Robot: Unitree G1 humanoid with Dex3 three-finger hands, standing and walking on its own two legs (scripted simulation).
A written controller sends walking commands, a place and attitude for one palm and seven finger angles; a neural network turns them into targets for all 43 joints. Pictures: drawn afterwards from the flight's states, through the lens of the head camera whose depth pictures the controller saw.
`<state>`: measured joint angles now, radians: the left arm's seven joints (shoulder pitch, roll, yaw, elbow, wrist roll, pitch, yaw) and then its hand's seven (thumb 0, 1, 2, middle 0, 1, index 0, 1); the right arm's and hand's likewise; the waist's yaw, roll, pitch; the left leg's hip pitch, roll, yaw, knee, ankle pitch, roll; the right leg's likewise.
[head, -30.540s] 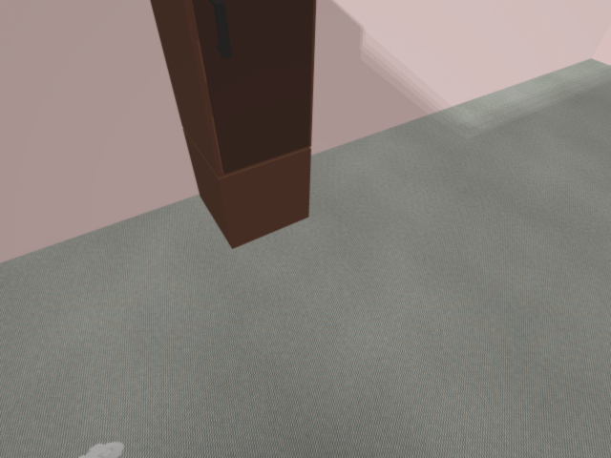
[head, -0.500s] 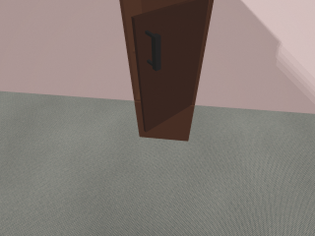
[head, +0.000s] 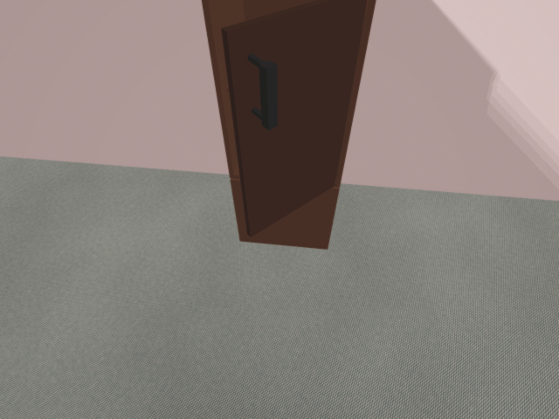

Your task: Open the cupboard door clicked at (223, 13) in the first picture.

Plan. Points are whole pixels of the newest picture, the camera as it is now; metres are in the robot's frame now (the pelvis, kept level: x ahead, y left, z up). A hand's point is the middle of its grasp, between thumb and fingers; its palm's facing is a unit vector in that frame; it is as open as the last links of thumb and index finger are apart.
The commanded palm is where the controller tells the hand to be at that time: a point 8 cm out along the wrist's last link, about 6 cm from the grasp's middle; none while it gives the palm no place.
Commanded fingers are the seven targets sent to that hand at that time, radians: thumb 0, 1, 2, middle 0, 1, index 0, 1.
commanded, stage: look to check the result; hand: left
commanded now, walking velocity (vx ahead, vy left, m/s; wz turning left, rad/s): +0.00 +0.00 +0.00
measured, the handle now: (261, 92) +0.66 +0.07 +0.12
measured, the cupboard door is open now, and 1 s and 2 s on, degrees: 44 44 44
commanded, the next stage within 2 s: walk to a spot facing it in 0.28 s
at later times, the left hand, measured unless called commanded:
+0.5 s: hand out of the picture +0.09 +0.23 -0.16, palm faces -0.02 -0.95 -0.33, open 7.4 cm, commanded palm none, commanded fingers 0.00 0.90 0.90 -0.20 -0.30 -0.20 -0.30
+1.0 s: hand out of the picture +0.07 +0.15 -0.17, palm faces -0.20 -0.93 -0.30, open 7.4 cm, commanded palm none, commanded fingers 0.00 0.90 0.90 -0.20 -0.30 -0.20 -0.30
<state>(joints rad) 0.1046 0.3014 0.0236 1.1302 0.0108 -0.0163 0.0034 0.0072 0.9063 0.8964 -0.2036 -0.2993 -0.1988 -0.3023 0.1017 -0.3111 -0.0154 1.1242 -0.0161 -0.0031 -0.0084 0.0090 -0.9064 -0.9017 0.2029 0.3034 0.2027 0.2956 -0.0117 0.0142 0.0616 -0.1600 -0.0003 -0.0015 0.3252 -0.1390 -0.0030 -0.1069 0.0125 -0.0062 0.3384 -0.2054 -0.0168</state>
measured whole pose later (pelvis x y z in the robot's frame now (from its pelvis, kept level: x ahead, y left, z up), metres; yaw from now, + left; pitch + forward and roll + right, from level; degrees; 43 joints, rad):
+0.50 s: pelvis +0.02 -0.01 +0.00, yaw -1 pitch -1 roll +0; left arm 0.12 0.30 0.02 1.12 0.01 -0.01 0.01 0.01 0.91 0.90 -0.20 -0.30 -0.20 -0.30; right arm 0.09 -0.31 -0.01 1.12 -0.02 0.01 -0.02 0.01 -0.91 -0.90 0.20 0.30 0.20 0.30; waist 0.00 0.01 0.06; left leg -0.13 0.02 0.02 0.32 -0.17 -0.02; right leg -0.08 0.03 0.01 0.32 -0.22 -0.03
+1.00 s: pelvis -0.02 -0.04 -0.02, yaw -16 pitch -1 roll +2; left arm 0.21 0.20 0.08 0.96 0.02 0.04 0.01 0.01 0.91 0.90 -0.20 -0.30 -0.20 -0.30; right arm 0.14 -0.23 -0.07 0.99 -0.01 0.08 -0.02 0.01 -0.91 -0.90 0.20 0.30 0.20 0.30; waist 0.02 0.02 0.15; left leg -0.46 0.05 0.02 1.10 -0.43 -0.05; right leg -0.29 0.06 0.03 0.61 -0.30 -0.08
